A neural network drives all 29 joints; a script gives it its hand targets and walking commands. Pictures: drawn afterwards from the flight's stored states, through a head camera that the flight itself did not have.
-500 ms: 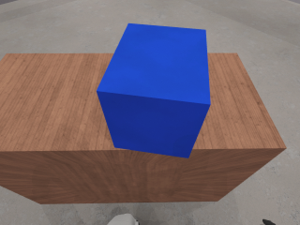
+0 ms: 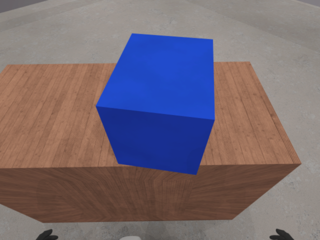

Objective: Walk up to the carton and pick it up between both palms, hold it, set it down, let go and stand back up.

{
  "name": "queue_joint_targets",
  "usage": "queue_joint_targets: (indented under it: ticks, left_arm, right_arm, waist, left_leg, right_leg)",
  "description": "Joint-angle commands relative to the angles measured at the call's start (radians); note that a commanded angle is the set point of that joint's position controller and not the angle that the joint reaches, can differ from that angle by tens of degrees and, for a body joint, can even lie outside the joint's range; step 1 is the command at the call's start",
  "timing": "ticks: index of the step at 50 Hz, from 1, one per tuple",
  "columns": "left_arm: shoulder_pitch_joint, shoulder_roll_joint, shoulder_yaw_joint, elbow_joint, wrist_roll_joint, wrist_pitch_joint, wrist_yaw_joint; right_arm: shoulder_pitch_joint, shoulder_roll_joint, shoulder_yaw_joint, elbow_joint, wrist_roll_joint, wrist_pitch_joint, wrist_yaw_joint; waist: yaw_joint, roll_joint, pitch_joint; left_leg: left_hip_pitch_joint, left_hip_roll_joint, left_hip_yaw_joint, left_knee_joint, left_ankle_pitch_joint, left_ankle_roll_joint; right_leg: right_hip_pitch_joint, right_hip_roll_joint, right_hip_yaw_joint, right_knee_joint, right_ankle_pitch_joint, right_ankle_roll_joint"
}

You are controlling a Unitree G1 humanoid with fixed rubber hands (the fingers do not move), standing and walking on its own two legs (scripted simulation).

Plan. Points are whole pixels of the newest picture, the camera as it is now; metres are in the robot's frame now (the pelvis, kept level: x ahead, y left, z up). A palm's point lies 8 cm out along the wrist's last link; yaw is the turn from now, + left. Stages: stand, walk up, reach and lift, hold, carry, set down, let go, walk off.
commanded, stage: walk up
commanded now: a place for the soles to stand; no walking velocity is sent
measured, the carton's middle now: (163, 103) +0.44 +0.01 +0.07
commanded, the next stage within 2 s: reach and lift in 1.72 s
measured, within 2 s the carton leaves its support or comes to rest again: neither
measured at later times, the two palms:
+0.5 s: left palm out of the picture +0.11 +0.34 -0.09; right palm out of the picture +0.10 -0.29 -0.09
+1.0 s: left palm out of the picture +0.12 +0.33 -0.09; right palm out of the picture +0.11 -0.30 -0.09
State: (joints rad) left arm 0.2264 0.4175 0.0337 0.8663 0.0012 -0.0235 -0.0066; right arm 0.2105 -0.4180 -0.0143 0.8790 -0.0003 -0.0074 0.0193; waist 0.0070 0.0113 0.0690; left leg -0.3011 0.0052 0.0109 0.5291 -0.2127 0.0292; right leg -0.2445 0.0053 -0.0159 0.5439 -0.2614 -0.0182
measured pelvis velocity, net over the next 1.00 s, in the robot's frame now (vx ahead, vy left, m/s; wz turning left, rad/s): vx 0.03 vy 0.01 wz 0.00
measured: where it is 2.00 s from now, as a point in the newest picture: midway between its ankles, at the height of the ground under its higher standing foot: outside the picture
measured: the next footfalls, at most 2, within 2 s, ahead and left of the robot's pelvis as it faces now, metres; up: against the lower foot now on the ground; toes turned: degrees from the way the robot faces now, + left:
none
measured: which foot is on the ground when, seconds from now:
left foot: down 0.00-1.00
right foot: down 0.00-1.00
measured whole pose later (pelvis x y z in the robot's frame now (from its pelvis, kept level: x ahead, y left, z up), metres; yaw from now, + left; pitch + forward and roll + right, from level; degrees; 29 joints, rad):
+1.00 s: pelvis +0.03 +0.01 +0.01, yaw +0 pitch -1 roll -1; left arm 0.13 0.41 0.03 0.99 0.00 -0.02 -0.01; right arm 0.14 -0.39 -0.01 1.04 0.00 -0.03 0.02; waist 0.01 0.01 0.01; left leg -0.23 0.01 0.01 0.40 -0.16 0.01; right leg -0.14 0.01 -0.02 0.36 -0.20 0.00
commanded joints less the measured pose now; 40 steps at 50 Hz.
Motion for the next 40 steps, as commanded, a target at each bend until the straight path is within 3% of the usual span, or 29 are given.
queue_joint_targets:
  ticks: [1,2,3,5,6,7,8,9,11,12,15,16,17,19,20,21,24,25,26,27,28,30,32,33,34,36,37,39,40]
  left_arm:
    - [-0.058,0.171,0.029,-0.004,0.003,-0.024,0.003]
    - [-0.057,0.183,0.027,-0.001,0.009,-0.023,0.003]
    - [-0.074,0.182,0.029,0.017,0.005,-0.019,0.004]
    - [-0.074,0.166,0.027,0.022,0.004,-0.011,0.002]
    - [-0.075,0.162,0.018,0.022,0.004,-0.012,0.001]
    - [-0.084,0.154,0.020,0.024,0.004,-0.012,0.001]
    - [-0.076,0.145,0.013,0.035,0.001,-0.012,0.003]
    - [-0.077,0.142,0.011,0.041,0.004,-0.014,0.000]
    - [-0.094,0.158,0.018,0.039,0.005,-0.018,0.000]
    - [-0.113,0.163,0.021,0.049,0.011,-0.017,0.002]
    - [-0.095,0.149,0.008,0.052,0.003,-0.012,0.001]
    - [-0.116,0.154,0.013,0.063,0.001,-0.012,0.001]
    - [-0.110,0.152,0.013,0.059,0.008,-0.014,0.001]
    - [-0.105,0.151,0.015,0.076,0.000,-0.012,0.000]
    - [-0.111,0.146,0.010,0.082,-0.001,-0.015,0.003]
    - [-0.106,0.133,0.009,0.089,0.000,-0.012,0.003]
    - [-0.142,0.150,0.009,0.100,0.007,-0.006,0.004]
    - [-0.113,0.141,0.017,0.102,0.003,-0.002,0.000]
    - [-0.108,0.148,0.016,0.108,0.011,-0.003,0.000]
    - [-0.106,0.151,0.015,0.109,0.008,-0.006,0.000]
    - [-0.096,0.143,0.017,0.123,0.007,-0.003,0.000]
    - [-0.086,0.127,0.007,0.124,0.005,-0.008,0.002]
    - [-0.104,0.143,0.009,0.124,0.011,-0.009,0.003]
    - [-0.118,0.156,0.017,0.118,0.013,-0.014,0.004]
    - [-0.102,0.145,0.016,0.113,0.012,-0.012,0.004]
    - [-0.118,0.158,0.018,0.115,0.013,-0.018,0.005]
    - [-0.123,0.148,0.016,0.122,0.007,-0.021,0.007]
    - [-0.111,0.136,0.008,0.127,0.005,-0.017,0.008]
    - [-0.128,0.141,0.013,0.127,0.001,-0.016,0.008]
  right_arm:
    - [-0.077,-0.151,-0.026,0.006,-0.006,-0.031,-0.012]
    - [-0.060,-0.154,-0.033,-0.005,-0.010,-0.032,-0.009]
    - [-0.064,-0.163,-0.031,0.029,-0.014,-0.031,-0.011]
    - [-0.104,-0.159,-0.029,0.029,-0.012,-0.032,-0.009]
    - [-0.106,-0.163,-0.021,0.032,-0.012,-0.030,-0.011]
    - [-0.109,-0.167,-0.025,0.038,-0.017,-0.033,-0.011]
    - [-0.118,-0.170,-0.025,0.044,-0.013,-0.035,-0.006]
    - [-0.121,-0.157,-0.019,0.050,-0.015,-0.035,-0.012]
    - [-0.091,-0.162,-0.018,0.056,-0.009,-0.044,-0.012]
    - [-0.105,-0.157,-0.021,0.056,-0.010,-0.046,-0.011]
    - [-0.103,-0.169,-0.023,0.071,-0.017,-0.043,-0.012]
    - [-0.100,-0.162,-0.024,0.072,-0.016,-0.043,-0.013]
    - [-0.094,-0.147,-0.023,0.068,-0.014,-0.044,-0.012]
    - [-0.101,-0.164,-0.022,0.081,-0.011,-0.045,-0.013]
    - [-0.115,-0.148,-0.019,0.078,-0.011,-0.044,-0.017]
    - [-0.137,-0.161,-0.021,0.081,-0.012,-0.041,-0.014]
    - [-0.131,-0.149,-0.027,0.098,-0.009,-0.035,-0.018]
    - [-0.156,-0.153,-0.022,0.091,-0.015,-0.040,-0.016]
    - [-0.152,-0.140,-0.028,0.094,-0.022,-0.042,-0.015]
    - [-0.147,-0.145,-0.024,0.094,-0.015,-0.037,-0.018]
    - [-0.164,-0.158,-0.028,0.092,-0.016,-0.039,-0.015]
    - [-0.161,-0.146,-0.024,0.109,-0.017,-0.040,-0.016]
    - [-0.150,-0.144,-0.026,0.108,-0.015,-0.039,-0.012]
    - [-0.141,-0.131,-0.027,0.122,-0.018,-0.035,-0.015]
    - [-0.165,-0.124,-0.019,0.109,-0.013,-0.033,-0.014]
    - [-0.150,-0.153,-0.032,0.110,-0.007,-0.034,-0.012]
    - [-0.146,-0.144,-0.026,0.118,-0.009,-0.033,-0.016]
    - [-0.154,-0.137,-0.026,0.119,-0.011,-0.034,-0.018]
    - [-0.142,-0.144,-0.024,0.127,-0.015,-0.030,-0.018]
  waist:
    - [-0.005,-0.007,-0.111]
    - [-0.018,-0.024,-0.120]
    - [-0.009,-0.034,-0.086]
    - [0.001,0.002,-0.071]
    - [0.002,-0.032,-0.044]
    - [0.002,-0.022,-0.037]
    - [0.003,0.038,-0.069]
    - [0.006,0.049,-0.046]
    - [0.003,-0.034,-0.108]
    - [-0.011,-0.010,-0.089]
    - [0.008,0.081,-0.117]
    - [-0.007,0.031,-0.107]
    - [0.003,0.005,-0.123]
    - [0.008,0.018,-0.167]
    - [0.008,0.018,-0.163]
    - [0.010,0.070,-0.141]
    - [0.000,-0.006,-0.070]
    - [0.010,0.024,-0.049]
    - [0.007,0.076,-0.066]
    - [0.009,0.036,-0.080]
    - [0.005,0.034,-0.079]
    - [0.018,0.050,-0.094]
    - [-0.009,0.048,-0.093]
    - [-0.010,0.025,-0.124]
    - [0.002,0.036,-0.106]
    - [-0.022,0.018,-0.145]
    - [-0.006,-0.021,-0.141]
    - [-0.009,0.007,-0.160]
    - [-0.004,0.045,-0.128]
  left_leg:
    - [0.133,0.085,-0.093,-0.098,0.030,0.015]
    - [0.132,0.090,-0.107,-0.098,0.056,0.014]
    - [0.102,0.091,-0.121,-0.119,0.009,0.013]
    - [0.068,0.104,-0.149,-0.160,-0.090,0.014]
    - [0.027,0.116,-0.175,-0.191,-0.140,0.014]
    - [0.038,0.114,-0.177,-0.203,-0.130,0.014]
    - [0.056,0.122,-0.165,-0.215,-0.133,0.011]
    - [0.042,0.113,-0.155,-0.192,-0.087,0.013]
    - [0.073,0.117,-0.154,-0.185,-0.010,0.018]
    - [0.084,0.115,-0.158,-0.193,0.027,0.001]
    - [0.099,0.127,-0.147,-0.195,0.065,0.013]
    - [0.102,0.127,-0.155,-0.205,0.077,0.013]
    - [0.104,0.142,-0.162,-0.208,0.102,0.013]
    - [0.151,0.144,-0.170,-0.212,0.139,0.011]
    - [0.148,0.140,-0.152,-0.194,0.199,0.017]
    - [0.124,0.141,-0.159,-0.213,0.145,0.010]
    - [0.095,0.137,-0.169,-0.231,0.075,0.008]
    - [0.098,0.134,-0.159,-0.258,-0.002,0.007]
    - [0.118,0.137,-0.158,-0.262,0.026,-0.002]
    - [0.116,0.137,-0.173,-0.266,0.023,0.005]
    - [0.143,0.137,-0.171,-0.272,-0.014,-0.004]
    - [0.118,0.142,-0.175,-0.263,0.030,-0.001]
    - [0.146,0.117,-0.152,-0.240,0.043,-0.011]
    - [0.159,0.129,-0.128,-0.242,0.078,-0.006]
    - [0.143,0.133,-0.154,-0.230,0.106,0.008]
    - [0.204,0.117,-0.120,-0.189,0.209,-0.004]
    - [0.192,0.121,-0.114,-0.186,0.220,-0.003]
    - [0.202,0.117,-0.104,-0.190,0.219,-0.004]
    - [0.181,0.110,-0.089,-0.192,0.188,-0.008]
  right_leg:
    - [0.004,-0.142,0.165,-0.174,0.079,-0.039]
    - [0.019,-0.131,0.154,-0.156,0.084,-0.042]
    - [0.011,-0.123,0.140,-0.172,0.026,-0.032]
    - [0.005,-0.111,0.143,-0.202,-0.070,-0.030]
    - [0.006,-0.101,0.148,-0.205,-0.079,-0.040]
    - [0.024,-0.104,0.138,-0.211,-0.076,-0.037]
    - [0.028,-0.110,0.135,-0.191,-0.054,-0.034]
    - [0.028,-0.101,0.130,-0.195,0.019,-0.035]
    - [0.087,-0.105,0.116,-0.184,0.110,-0.024]
    - [0.068,-0.101,0.100,-0.183,0.102,-0.016]
    - [0.091,-0.104,0.094,-0.187,0.111,-0.010]
    - [0.085,-0.105,0.094,-0.182,0.118,-0.013]
    - [0.114,-0.102,0.087,-0.178,0.116,-0.011]
    - [0.132,-0.098,0.082,-0.183,0.104,0.003]
    - [0.125,-0.115,0.100,-0.196,0.163,-0.002]
    - [0.106,-0.108,0.092,-0.202,0.135,-0.007]
    - [0.085,-0.103,0.073,-0.222,0.096,0.003]
    - [0.062,-0.097,0.090,-0.224,0.074,0.007]
    - [0.081,-0.100,0.079,-0.211,0.079,0.005]
    - [0.080,-0.094,0.085,-0.210,0.083,0.003]
    - [0.068,-0.094,0.094,-0.229,0.072,-0.002]
    - [0.099,-0.106,0.095,-0.234,0.091,0.000]
    - [0.091,-0.106,0.103,-0.250,0.125,-0.003]
    - [0.103,-0.111,0.097,-0.236,0.121,-0.002]
    - [0.101,-0.114,0.101,-0.257,0.124,-0.005]
    - [0.100,-0.117,0.115,-0.253,0.194,-0.003]
    - [0.114,-0.129,0.109,-0.254,0.225,0.003]
    - [0.117,-0.133,0.114,-0.257,0.269,-0.003]
    - [0.109,-0.126,0.105,-0.249,0.216,0.001]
